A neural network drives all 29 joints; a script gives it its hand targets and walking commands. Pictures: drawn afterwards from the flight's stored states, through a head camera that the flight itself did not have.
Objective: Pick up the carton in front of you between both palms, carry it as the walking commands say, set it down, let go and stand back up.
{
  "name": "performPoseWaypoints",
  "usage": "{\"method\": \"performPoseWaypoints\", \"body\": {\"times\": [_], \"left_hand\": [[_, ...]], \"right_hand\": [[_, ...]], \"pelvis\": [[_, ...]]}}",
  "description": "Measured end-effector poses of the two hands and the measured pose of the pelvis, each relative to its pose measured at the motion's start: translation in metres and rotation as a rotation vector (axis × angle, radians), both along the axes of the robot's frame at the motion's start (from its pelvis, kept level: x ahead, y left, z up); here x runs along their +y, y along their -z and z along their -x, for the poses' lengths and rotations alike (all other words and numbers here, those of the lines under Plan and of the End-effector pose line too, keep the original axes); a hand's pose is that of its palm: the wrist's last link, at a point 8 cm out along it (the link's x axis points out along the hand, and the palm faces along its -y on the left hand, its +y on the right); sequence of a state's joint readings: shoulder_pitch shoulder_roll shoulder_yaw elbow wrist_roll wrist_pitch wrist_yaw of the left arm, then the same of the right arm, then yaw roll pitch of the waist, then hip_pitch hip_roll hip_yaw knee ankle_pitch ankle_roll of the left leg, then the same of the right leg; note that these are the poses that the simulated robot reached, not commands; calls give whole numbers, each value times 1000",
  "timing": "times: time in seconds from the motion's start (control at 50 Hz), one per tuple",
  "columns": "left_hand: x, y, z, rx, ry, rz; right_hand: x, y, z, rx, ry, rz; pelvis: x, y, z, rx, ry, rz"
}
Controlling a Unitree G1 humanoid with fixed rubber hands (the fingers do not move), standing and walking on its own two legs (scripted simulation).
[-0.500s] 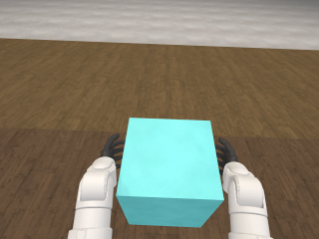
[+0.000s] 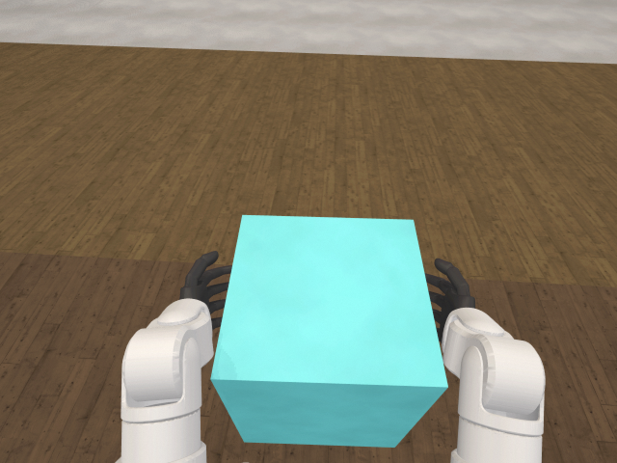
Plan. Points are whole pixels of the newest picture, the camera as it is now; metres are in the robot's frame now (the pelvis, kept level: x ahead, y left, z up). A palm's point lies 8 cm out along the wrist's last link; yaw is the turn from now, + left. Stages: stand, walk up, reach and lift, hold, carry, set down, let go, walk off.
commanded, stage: carry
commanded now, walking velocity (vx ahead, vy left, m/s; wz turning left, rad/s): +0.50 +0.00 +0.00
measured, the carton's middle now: (323, 338) +0.28 +0.01 +0.02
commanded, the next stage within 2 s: none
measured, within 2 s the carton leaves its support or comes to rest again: neither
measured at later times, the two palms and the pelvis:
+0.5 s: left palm (230, 157) +0.59 +0.18 +0.07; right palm (401, 165) +0.58 -0.12 +0.08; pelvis +0.32 +0.04 +0.00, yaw -2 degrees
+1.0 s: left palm (272, 58) +0.93 +0.14 +0.10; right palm (401, 66) +0.93 -0.16 +0.09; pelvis +0.65 -0.01 +0.00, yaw +0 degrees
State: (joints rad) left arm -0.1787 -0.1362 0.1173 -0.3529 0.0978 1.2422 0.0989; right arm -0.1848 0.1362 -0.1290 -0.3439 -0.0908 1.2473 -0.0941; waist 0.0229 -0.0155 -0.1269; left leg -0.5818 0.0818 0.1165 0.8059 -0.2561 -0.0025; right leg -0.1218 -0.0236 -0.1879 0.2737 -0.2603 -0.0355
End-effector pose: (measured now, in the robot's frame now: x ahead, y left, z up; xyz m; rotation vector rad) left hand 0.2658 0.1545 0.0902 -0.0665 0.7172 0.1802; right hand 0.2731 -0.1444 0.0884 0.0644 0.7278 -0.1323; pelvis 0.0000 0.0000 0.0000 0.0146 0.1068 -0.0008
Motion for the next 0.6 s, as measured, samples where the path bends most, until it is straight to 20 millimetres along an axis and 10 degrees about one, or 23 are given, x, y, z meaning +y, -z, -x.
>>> {"method": "performPoseWaypoints", "body": {"times": [0.18, 0.32, 0.6], "left_hand": [[30, 28, -136, -30, 20, 28], [31, 42, -217, 89, 85, 21], [15, 14, -396, -56, 51, -8]], "right_hand": [[30, 23, -127, -30, 21, 26], [32, 36, -189, 90, 72, 40], [15, 11, -384, -55, 24, 30]], "pelvis": [[35, 31, -129, -35, 24, -6], [51, 8, -204, -20, 50, 25], [23, 13, -400, -36, 15, 26]]}}
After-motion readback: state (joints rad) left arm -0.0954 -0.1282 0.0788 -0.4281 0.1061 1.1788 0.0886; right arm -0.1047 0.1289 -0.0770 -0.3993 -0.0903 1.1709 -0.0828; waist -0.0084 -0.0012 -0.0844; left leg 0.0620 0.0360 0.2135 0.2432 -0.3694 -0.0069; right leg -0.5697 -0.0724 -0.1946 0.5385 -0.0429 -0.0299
